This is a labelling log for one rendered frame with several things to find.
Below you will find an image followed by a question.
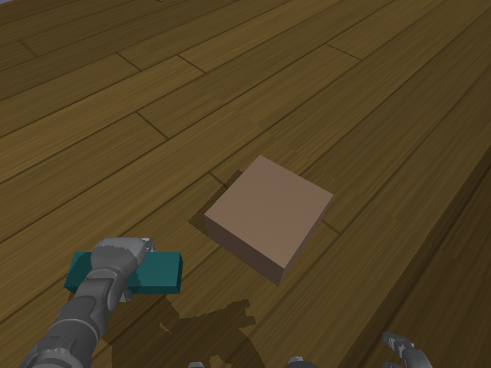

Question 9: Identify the left robot hand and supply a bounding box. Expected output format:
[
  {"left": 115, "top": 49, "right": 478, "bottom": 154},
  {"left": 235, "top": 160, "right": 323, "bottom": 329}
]
[{"left": 91, "top": 237, "right": 156, "bottom": 302}]

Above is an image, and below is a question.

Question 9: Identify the left robot arm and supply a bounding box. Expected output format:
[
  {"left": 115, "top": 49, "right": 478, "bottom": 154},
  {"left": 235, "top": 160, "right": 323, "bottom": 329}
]
[{"left": 18, "top": 266, "right": 127, "bottom": 368}]

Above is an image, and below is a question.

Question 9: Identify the right robot hand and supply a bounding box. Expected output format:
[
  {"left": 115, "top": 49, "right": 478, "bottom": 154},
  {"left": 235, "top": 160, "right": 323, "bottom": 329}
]
[{"left": 382, "top": 332, "right": 433, "bottom": 368}]

